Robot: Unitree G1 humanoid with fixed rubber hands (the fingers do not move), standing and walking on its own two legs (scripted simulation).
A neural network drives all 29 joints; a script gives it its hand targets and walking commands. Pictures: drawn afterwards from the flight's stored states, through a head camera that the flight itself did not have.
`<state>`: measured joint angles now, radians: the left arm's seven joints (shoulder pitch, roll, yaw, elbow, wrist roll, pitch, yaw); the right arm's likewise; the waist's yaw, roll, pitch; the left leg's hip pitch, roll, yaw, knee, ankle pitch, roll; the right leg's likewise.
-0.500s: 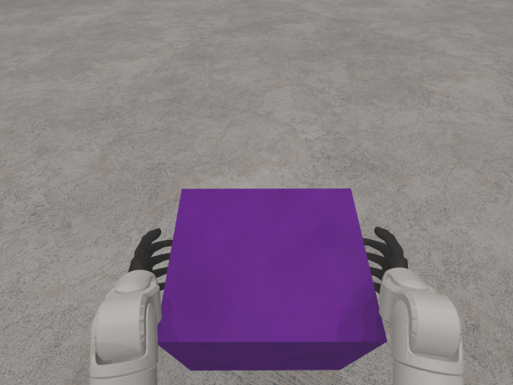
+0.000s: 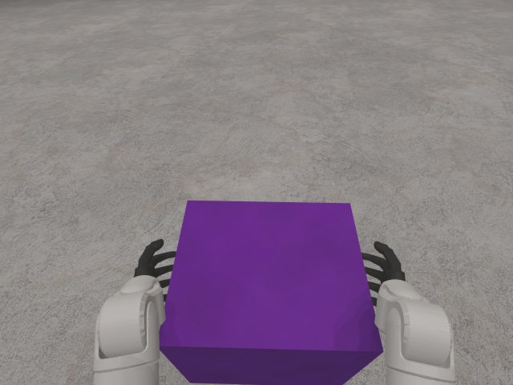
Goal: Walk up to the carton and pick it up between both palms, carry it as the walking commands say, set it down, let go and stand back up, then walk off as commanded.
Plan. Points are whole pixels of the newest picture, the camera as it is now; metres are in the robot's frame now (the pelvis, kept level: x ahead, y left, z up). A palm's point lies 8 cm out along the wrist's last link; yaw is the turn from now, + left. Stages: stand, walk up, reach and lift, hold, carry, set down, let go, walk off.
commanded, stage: carry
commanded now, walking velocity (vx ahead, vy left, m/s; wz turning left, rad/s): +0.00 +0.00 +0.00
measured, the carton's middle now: (266, 297) +0.30 -0.01 -0.02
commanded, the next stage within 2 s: none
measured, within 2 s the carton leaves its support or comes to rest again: neither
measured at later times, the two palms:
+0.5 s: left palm (132, 274) +0.30 +0.20 +0.06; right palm (348, 264) +0.32 -0.14 +0.05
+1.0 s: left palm (132, 285) +0.30 +0.21 +0.03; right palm (344, 278) +0.31 -0.14 +0.03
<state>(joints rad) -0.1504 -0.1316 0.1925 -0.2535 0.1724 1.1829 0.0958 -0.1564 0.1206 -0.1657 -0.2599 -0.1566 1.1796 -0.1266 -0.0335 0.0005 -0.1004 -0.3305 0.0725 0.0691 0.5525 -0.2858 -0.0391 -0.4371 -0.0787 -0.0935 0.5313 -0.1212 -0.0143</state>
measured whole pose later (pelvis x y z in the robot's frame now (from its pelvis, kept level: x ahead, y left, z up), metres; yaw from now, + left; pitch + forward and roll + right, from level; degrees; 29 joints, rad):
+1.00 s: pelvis +0.04 +0.03 +0.00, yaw +0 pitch +2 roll +0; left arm -0.09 -0.13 0.22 0.06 0.21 0.69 0.04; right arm -0.09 0.13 -0.19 0.07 -0.21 0.67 -0.05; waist 0.00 0.01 -0.08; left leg -0.30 0.06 0.06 0.58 -0.31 -0.03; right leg -0.39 -0.10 -0.10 0.54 -0.18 0.03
